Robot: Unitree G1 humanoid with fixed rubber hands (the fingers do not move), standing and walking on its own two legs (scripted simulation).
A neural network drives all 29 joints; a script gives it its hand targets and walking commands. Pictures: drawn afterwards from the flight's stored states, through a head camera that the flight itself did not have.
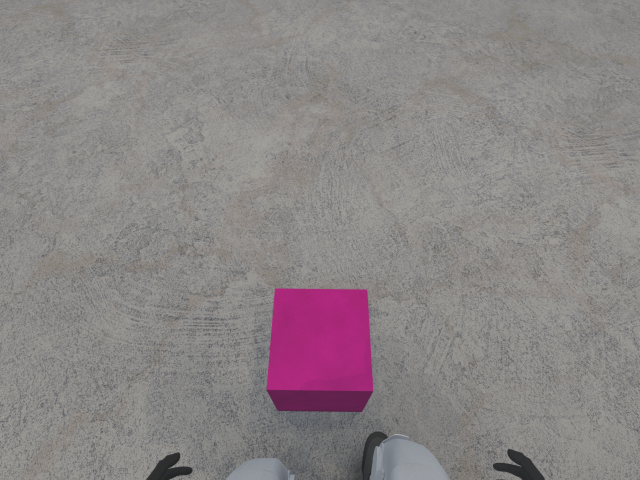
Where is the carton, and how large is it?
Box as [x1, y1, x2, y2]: [267, 288, 372, 411]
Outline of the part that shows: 275,288 267,378 267,391 277,409 361,411 372,392 366,290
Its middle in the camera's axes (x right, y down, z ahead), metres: +0.00 +0.32 +1.08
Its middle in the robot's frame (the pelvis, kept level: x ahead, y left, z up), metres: +0.43 +0.03 -0.61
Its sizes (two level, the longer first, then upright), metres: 0.256 0.245 0.284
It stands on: the floor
